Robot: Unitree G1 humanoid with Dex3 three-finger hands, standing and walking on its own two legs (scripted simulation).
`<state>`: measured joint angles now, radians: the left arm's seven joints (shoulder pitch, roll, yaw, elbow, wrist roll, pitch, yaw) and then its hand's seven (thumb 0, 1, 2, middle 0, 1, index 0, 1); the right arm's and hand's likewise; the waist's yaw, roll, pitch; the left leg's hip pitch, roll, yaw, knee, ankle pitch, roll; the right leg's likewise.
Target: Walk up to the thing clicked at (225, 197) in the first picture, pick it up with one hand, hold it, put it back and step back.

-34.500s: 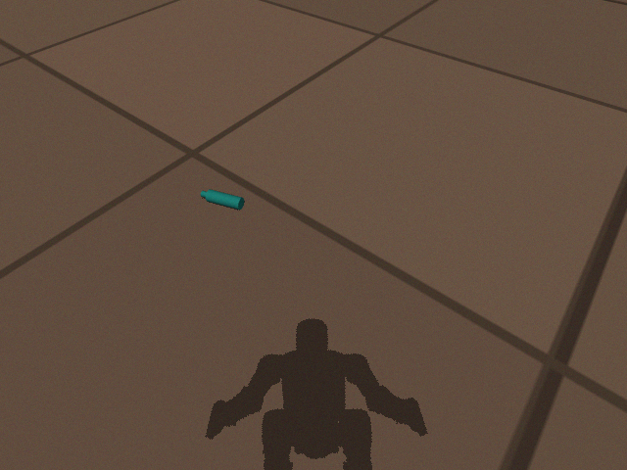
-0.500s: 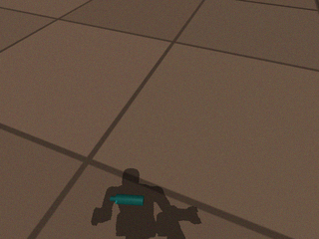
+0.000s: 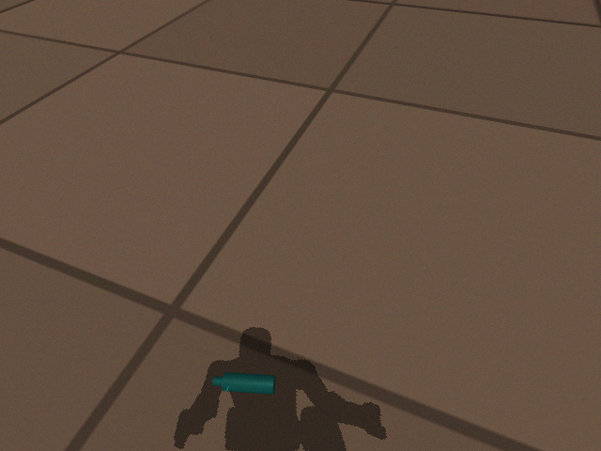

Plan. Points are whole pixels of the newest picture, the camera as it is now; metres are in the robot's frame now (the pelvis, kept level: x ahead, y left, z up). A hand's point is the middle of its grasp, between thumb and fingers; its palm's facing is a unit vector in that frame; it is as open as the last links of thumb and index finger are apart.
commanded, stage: stand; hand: left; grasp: from above
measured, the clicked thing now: (243, 382) +0.47 +0.23 -0.75
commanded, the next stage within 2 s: step back in 1.58 s
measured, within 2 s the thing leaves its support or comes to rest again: neither
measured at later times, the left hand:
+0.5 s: hand out of the picture +0.07 +0.23 -0.16, palm faces +0.01 -0.94 -0.33, open 7.3 cm
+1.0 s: hand out of the picture +0.09 +0.24 -0.15, palm faces +0.01 -0.94 -0.34, open 7.3 cm
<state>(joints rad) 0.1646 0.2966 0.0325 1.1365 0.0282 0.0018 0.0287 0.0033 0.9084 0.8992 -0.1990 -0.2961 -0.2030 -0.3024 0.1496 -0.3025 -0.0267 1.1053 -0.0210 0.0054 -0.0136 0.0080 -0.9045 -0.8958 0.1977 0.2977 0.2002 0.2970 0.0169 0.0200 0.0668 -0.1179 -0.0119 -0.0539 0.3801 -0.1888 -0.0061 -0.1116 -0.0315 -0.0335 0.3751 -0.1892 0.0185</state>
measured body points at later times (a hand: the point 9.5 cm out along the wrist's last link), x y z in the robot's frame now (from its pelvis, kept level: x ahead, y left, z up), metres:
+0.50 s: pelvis +0.01 -0.01 +0.00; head +0.02 -0.01 +0.45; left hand +0.07 +0.28 -0.13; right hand +0.07 -0.30 -0.14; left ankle +0.02 +0.12 -0.75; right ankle +0.01 -0.13 -0.75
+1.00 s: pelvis +0.02 -0.01 +0.00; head +0.03 -0.01 +0.45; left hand +0.09 +0.29 -0.13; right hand +0.08 -0.30 -0.14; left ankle +0.02 +0.12 -0.75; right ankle +0.01 -0.13 -0.75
